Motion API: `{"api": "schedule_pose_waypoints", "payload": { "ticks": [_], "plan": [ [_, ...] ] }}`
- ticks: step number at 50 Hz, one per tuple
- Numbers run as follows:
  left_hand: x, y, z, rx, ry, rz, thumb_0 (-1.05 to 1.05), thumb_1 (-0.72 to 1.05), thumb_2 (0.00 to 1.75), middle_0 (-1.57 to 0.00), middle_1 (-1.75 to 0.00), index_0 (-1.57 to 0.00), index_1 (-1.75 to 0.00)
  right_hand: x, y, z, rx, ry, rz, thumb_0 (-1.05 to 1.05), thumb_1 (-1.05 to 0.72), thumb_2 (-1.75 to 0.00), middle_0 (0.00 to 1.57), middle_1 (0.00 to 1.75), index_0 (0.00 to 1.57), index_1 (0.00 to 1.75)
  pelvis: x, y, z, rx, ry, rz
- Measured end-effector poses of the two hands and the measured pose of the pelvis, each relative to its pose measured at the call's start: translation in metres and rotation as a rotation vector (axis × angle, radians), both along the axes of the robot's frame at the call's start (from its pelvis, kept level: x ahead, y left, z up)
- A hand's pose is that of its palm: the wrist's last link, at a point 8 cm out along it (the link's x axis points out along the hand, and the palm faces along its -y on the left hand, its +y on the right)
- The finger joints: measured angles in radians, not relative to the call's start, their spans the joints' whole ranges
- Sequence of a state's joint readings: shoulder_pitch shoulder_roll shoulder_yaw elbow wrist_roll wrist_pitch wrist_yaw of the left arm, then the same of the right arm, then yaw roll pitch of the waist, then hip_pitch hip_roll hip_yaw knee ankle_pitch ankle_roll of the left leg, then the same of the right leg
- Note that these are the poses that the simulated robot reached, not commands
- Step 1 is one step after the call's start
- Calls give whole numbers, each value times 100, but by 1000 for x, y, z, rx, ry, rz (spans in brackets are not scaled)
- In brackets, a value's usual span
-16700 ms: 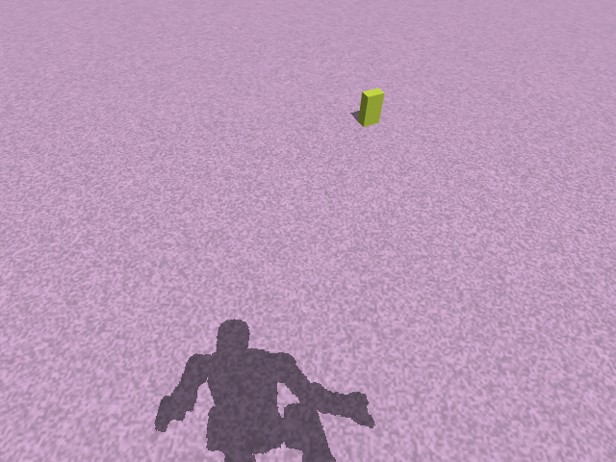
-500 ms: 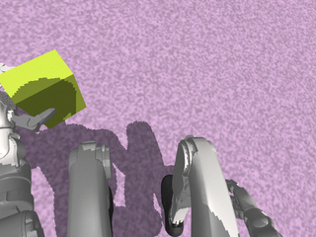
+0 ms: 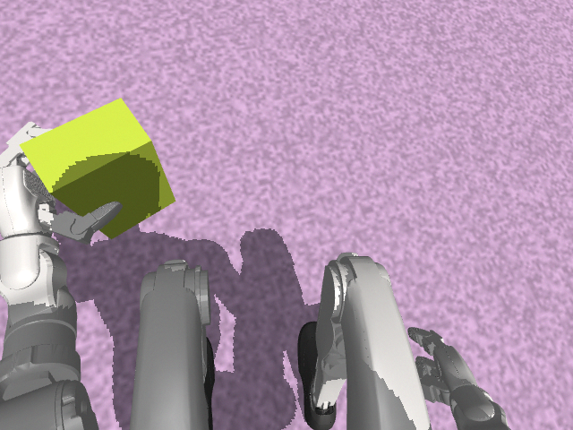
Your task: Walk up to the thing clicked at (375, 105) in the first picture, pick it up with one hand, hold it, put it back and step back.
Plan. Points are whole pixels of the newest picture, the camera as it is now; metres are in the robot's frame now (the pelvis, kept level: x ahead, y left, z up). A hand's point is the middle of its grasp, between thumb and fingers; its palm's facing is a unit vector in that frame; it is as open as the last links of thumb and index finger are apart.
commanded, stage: settle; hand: left
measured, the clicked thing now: (115, 179) +0.43 +0.22 -0.04
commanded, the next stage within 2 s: lift in 0.06 s
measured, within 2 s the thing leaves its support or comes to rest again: neither
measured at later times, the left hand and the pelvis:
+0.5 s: hand (61, 175) +0.40 +0.25 +0.02, palm faces +0.18 -0.98 -0.03, open 10.4 cm; pelvis +0.00 +0.00 +0.03, yaw +1 degrees
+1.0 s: hand out of the picture +0.39 +0.24 +0.18, palm faces +0.19 -0.98 -0.02, open 10.3 cm; pelvis +0.03 +0.00 +0.15, yaw +2 degrees
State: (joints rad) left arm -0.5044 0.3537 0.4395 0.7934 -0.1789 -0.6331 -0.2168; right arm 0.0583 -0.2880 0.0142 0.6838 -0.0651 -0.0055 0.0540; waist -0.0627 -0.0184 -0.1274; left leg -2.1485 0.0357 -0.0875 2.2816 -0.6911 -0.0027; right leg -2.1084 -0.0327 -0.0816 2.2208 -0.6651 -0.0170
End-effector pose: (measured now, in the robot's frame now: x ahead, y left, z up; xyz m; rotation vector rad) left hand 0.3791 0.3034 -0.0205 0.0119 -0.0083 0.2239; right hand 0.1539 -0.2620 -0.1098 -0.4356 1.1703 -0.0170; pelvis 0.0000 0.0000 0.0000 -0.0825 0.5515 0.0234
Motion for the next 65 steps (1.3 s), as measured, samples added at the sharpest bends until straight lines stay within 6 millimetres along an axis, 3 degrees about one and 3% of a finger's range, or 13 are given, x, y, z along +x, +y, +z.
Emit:
{"api": "schedule_pose_waypoints", "payload": {
  "ticks": [17, 29, 39, 53, 60, 65],
  "plan": [
    [2, 0, 18, 10, 6, -16, 0, -57, 114, -78, -113, -78, -111, -5, 4, 12, 11, -5, -20, 0, -92, -91, 20, 30, 20, 30, 0, 3, 13, 3, 3, 7],
    [-11, -2, 64, 13, -5, -44, -1, -55, 112, -78, -112, -79, -109, 2, 9, 38, 39, -57, -48, 0, -93, -90, 20, 30, 20, 30, 0, 2, 41, 8, 5, 13],
    [-17, -12, 118, 10, 8, -50, -1, -54, 111, -78, -112, -78, -109, 23, 14, 86, 59, -119, -69, 0, -92, -90, 20, 30, 20, 30, 9, 2, 88, 11, 14, 19],
    [-25, -19, 222, 2, 23, -30, -1, -54, 111, -77, -113, -77, -110, 62, 25, 176, 85, -227, -95, 0, -91, -90, 20, 30, 20, 30, 31, 6, 169, 13, -40, 33],
    [-30, -20, 276, -5, 12, -2, -1, -54, 111, -77, -113, -78, -110, 68, 33, 229, 90, -274, -94, 0, -91, -90, 20, 30, 20, 30, 40, 8, 214, 16, -104, 43],
    [-27, -19, 304, 3, 17, -7, -1, -54, 111, -77, -113, -78, -109, 65, 35, 259, 90, -295, -97, 0, -91, -90, 20, 30, 20, 30, 44, 10, 239, 19, -150, 50]
  ]
}}
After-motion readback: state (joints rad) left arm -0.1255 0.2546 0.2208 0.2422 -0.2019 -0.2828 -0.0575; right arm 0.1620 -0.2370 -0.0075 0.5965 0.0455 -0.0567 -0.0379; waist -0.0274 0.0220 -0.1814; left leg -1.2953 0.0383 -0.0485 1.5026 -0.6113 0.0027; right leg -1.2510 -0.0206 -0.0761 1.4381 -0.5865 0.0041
